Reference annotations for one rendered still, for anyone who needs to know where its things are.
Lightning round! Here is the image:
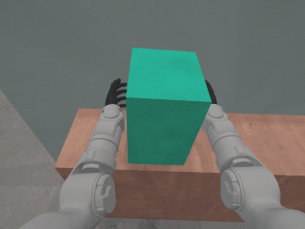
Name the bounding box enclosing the robot left upper arm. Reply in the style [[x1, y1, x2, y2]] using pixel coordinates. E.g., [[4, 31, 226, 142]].
[[18, 172, 116, 229]]

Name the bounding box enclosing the right robot hand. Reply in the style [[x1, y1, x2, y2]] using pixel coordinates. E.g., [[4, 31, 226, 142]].
[[205, 80, 217, 105]]

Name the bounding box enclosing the right robot forearm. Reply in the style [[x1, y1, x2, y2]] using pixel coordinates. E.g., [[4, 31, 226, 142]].
[[201, 104, 281, 201]]

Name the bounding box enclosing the left robot forearm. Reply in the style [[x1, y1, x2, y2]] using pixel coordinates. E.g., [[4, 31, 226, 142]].
[[59, 104, 125, 206]]

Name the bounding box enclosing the pedestal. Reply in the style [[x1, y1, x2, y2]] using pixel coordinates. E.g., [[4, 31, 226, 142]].
[[54, 108, 305, 222]]

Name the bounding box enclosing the left robot hand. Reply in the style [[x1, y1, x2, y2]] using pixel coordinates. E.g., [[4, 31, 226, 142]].
[[105, 78, 128, 108]]

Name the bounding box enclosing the carton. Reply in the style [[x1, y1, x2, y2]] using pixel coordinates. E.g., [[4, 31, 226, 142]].
[[126, 48, 212, 165]]

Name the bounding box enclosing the robot right upper arm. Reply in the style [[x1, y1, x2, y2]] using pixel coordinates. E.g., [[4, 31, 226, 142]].
[[220, 166, 305, 229]]

